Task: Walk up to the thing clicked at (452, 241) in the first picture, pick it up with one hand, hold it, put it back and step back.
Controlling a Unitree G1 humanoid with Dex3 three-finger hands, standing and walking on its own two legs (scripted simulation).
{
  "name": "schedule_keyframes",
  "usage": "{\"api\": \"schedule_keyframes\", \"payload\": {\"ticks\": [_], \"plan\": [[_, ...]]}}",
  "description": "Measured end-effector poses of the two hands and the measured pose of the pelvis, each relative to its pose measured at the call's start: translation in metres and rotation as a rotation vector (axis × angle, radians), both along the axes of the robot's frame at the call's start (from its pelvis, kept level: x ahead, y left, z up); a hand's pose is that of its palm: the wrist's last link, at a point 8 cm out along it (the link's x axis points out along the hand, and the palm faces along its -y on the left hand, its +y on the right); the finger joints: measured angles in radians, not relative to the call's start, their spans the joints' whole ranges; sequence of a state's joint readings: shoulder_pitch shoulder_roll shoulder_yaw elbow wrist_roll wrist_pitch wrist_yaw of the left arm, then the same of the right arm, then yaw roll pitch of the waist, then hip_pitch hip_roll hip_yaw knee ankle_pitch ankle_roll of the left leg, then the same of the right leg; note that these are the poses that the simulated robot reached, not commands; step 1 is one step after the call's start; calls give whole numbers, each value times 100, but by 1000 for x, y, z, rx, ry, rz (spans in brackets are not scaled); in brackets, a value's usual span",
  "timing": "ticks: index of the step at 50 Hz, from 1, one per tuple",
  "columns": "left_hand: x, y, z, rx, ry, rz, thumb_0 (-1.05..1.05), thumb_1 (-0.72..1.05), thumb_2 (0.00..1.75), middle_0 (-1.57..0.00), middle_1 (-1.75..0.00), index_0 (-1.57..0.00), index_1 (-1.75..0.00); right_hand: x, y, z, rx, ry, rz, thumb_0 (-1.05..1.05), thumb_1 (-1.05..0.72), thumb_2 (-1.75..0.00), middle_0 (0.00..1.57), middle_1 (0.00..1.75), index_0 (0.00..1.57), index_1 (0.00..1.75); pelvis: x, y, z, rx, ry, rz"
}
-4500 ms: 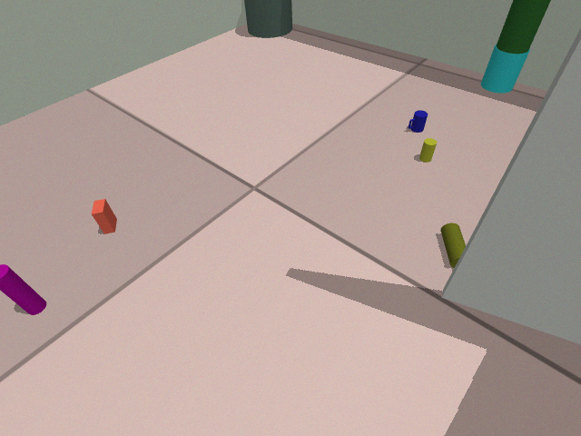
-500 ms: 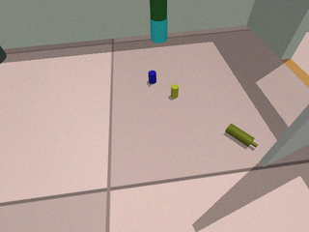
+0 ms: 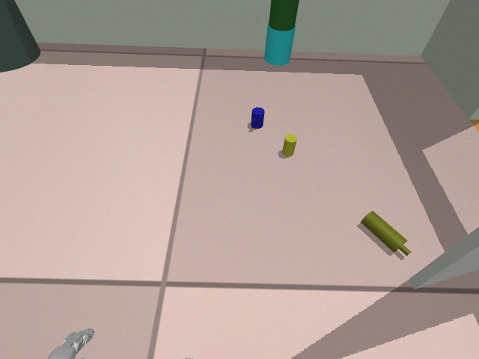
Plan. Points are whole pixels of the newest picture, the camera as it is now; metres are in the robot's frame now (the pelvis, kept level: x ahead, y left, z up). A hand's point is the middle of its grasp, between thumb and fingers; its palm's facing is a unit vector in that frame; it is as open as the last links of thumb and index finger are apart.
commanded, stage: walk up
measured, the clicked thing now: (387, 234) +0.70 -0.70 -0.70
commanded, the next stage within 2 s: none
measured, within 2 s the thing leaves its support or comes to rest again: neither
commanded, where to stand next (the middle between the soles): +0.09 -0.01 m, yaw +55 degrees
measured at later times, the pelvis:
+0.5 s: pelvis +0.03 -0.10 +0.01, yaw +22 degrees
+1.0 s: pelvis +0.03 -0.07 +0.01, yaw +43 degrees
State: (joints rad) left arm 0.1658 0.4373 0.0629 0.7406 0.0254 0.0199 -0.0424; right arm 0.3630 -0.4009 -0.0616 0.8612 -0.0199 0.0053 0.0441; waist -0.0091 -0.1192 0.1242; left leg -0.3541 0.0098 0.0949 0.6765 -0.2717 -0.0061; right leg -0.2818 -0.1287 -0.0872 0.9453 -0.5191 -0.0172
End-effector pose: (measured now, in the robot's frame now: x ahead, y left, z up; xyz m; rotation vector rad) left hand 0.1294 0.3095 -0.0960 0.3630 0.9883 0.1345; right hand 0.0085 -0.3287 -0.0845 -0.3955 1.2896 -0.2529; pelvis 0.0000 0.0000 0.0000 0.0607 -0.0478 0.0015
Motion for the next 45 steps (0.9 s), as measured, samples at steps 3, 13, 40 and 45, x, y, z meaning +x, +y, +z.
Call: {"api": "schedule_keyframes", "payload": {"ticks": [3, 13, 40, 45], "plan": [[19, -14, 1, -26, -6, -18, 1, 91, 90, -21, -30, -20, -30, 20, -7, 10, -34, -43, 30, 1, -91, -90, 21, 30, 21, 30, 7, -4, 4, -24, -7, 50], [30, -39, 16, 6, -111, 150, 1, 91, 90, -21, -30, -21, -30, 108, -50, 4, -41, -68, 228, 1, -90, -90, 21, 30, 21, 30, 33, -56, -1, -39, 5, 203], [-292, -88, 19, 82, 200, 794, 1, 90, 90, -21, -30, -21, -30, 280, 18, 2, 43, -96, 749, 1, -91, -90, 20, 30, 20, 30, 22, -89, 3, -51, 11, 625], [-300, -97, -1, -2, 226, 853, 1, 91, 90, -21, -30, -20, -30, 282, 42, 15, 32, -151, 779, 1, -91, -90, 21, 30, 20, 30, 24, -73, 6, -55, -6, 692]]}}
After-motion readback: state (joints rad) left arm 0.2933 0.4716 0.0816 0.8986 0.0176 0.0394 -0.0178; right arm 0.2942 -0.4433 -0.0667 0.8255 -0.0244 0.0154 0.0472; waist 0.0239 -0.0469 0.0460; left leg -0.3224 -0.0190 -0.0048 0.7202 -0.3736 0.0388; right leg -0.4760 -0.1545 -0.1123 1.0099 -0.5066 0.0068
